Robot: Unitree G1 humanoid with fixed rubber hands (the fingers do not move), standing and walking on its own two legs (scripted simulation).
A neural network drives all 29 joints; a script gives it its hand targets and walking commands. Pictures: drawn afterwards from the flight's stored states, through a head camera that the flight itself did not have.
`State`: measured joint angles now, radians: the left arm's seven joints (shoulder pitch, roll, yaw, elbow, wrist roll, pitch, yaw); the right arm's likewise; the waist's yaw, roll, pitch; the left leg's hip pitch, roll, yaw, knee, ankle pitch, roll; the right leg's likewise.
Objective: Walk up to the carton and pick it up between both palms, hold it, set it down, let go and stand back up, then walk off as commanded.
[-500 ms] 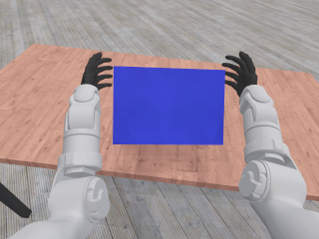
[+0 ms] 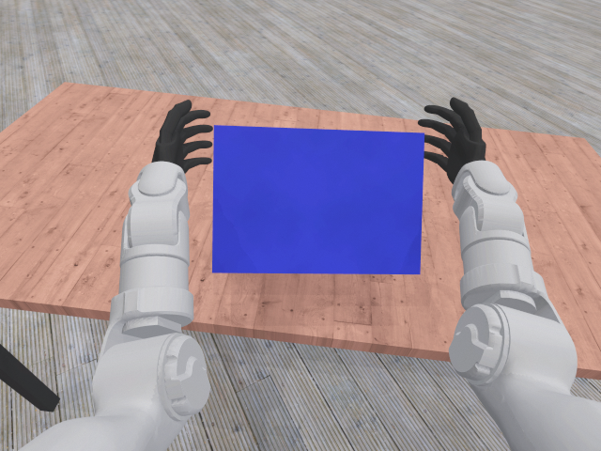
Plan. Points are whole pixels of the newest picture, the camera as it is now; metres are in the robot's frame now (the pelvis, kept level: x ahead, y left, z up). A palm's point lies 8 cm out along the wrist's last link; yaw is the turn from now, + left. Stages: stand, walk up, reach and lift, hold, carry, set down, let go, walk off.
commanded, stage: set down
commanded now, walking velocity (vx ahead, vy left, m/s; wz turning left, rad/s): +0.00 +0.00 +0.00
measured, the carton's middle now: (311, 203) +0.46 -0.03 +0.08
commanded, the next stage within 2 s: none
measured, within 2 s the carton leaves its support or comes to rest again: rests again in 1.74 s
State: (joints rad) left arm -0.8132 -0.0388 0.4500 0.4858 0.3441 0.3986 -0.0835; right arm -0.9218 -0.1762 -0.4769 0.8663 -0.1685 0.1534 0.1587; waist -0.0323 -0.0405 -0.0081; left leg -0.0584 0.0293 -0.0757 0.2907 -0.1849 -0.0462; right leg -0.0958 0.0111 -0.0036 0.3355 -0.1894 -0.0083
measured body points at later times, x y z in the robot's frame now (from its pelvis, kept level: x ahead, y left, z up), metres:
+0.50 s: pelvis +0.00 +0.00 +0.00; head -0.02 +0.01 +0.45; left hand +0.41 +0.16 +0.19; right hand +0.42 -0.22 +0.21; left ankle -0.01 +0.16 -0.75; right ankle +0.00 -0.11 -0.75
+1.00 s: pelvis +0.00 +0.00 +0.00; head -0.03 +0.02 +0.45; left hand +0.41 +0.16 +0.17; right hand +0.41 -0.22 +0.21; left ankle -0.01 +0.16 -0.75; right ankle +0.00 -0.11 -0.75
